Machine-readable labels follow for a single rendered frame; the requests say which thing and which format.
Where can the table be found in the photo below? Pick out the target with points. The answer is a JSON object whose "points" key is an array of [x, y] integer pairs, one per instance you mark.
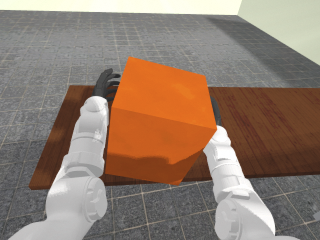
{"points": [[274, 131]]}

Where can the robot left forearm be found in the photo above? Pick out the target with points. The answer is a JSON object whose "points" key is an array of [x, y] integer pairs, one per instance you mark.
{"points": [[85, 155]]}

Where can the robot right hand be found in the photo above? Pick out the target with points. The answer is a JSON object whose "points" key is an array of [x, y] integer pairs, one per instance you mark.
{"points": [[216, 111]]}

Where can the right robot upper arm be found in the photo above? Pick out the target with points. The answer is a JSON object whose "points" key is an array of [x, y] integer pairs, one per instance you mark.
{"points": [[240, 219]]}

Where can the robot left hand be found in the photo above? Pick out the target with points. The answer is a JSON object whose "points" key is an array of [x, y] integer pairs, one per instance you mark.
{"points": [[101, 86]]}

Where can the robot right forearm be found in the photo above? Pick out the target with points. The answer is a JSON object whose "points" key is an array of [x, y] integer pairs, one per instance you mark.
{"points": [[225, 170]]}

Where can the carton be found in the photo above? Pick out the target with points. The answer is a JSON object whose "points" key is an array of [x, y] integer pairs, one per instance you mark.
{"points": [[161, 120]]}

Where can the left robot upper arm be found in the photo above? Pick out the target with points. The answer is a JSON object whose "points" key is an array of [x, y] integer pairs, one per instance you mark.
{"points": [[73, 205]]}

